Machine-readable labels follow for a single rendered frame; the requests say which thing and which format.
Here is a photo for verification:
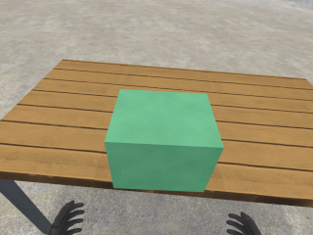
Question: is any robot left hand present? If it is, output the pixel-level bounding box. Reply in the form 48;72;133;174
48;200;85;235

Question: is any robot right hand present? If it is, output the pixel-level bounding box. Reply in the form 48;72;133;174
226;212;261;235

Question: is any table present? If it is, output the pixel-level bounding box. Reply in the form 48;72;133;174
0;59;313;235

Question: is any carton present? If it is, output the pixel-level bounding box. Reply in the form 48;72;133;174
105;89;224;192

